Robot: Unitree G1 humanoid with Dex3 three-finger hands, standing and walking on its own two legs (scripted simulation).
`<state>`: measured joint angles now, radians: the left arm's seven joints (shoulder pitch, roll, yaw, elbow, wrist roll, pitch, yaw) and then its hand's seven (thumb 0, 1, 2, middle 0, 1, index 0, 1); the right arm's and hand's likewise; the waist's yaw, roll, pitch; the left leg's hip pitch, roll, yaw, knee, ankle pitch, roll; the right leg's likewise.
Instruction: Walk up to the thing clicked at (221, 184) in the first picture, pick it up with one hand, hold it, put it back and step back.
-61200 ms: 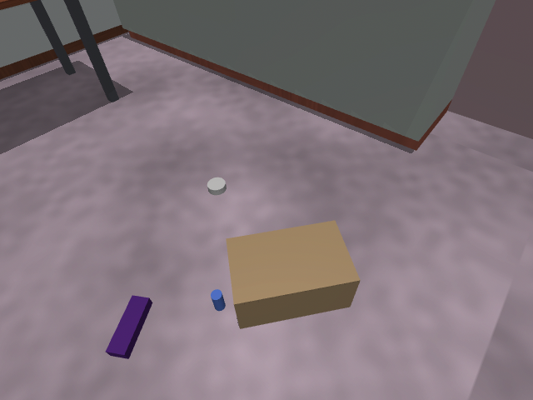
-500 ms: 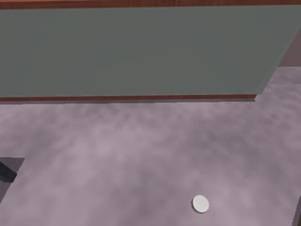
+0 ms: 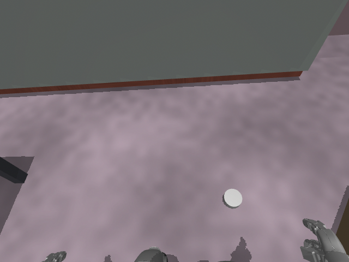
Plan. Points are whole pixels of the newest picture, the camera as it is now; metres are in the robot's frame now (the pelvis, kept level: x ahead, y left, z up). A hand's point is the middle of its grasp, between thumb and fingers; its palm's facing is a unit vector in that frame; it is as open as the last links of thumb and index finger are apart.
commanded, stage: step back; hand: right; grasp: from above
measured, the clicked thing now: (232, 198) +0.46 -0.24 -0.74
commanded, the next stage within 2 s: none
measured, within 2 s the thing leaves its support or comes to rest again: neither
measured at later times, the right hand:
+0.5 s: hand out of the picture +0.03 -0.25 -0.14, palm faces -0.11 +0.92 -0.39, open 7.4 cm
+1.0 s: hand out of the picture -0.10 -0.28 -0.14, palm faces -0.09 +0.93 -0.37, open 7.4 cm
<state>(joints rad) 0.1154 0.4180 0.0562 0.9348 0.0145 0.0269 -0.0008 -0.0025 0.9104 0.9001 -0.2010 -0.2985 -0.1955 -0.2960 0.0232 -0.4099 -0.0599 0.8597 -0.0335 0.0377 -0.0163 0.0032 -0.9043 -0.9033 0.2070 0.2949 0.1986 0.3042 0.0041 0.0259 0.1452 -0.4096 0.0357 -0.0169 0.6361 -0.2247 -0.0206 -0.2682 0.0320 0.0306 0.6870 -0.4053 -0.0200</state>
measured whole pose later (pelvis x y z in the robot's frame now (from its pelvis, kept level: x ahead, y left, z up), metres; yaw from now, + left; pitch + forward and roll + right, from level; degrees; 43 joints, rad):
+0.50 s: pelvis -0.09 +0.00 +0.00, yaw +5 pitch -3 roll +1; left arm 0.12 0.38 0.04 0.87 0.00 0.05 0.02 0.00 0.90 0.90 -0.21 -0.30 -0.20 -0.30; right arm 0.16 -0.36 -0.07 0.84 -0.03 0.03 0.00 0.01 -0.91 -0.90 0.21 0.29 0.20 0.30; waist 0.00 -0.03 0.19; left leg -0.26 -0.05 -0.04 0.64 -0.34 0.02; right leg -0.41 0.03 0.04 0.90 -0.49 -0.01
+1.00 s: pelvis -0.23 -0.01 +0.01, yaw +5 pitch -2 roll +2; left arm 0.17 0.36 0.04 0.82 0.03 0.00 0.02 0.00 0.90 0.90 -0.21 -0.30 -0.20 -0.30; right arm 0.18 -0.42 -0.09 0.79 -0.02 0.07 -0.01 0.00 -0.91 -0.90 0.21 0.29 0.20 0.30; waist -0.01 0.04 0.18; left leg -0.43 -0.11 -0.17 1.18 -0.51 -0.02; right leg -0.33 -0.03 0.00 0.59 -0.23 -0.03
